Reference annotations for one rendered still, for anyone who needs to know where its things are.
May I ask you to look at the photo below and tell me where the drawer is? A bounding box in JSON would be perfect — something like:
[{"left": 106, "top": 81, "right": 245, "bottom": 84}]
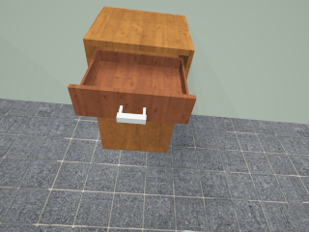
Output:
[{"left": 68, "top": 49, "right": 197, "bottom": 125}]

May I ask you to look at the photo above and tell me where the cabinet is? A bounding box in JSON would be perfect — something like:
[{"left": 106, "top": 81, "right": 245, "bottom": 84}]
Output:
[{"left": 83, "top": 6, "right": 195, "bottom": 153}]

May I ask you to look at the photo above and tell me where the handle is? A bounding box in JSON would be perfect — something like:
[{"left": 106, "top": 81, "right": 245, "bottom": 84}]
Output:
[{"left": 116, "top": 105, "right": 147, "bottom": 125}]

